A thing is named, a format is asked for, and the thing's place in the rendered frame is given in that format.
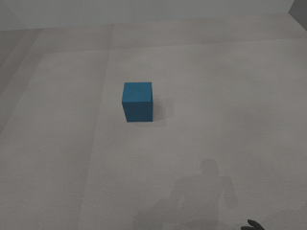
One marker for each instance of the carton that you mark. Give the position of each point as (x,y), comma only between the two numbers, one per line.
(137,101)

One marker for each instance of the robot right hand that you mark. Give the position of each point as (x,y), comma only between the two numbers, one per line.
(256,226)

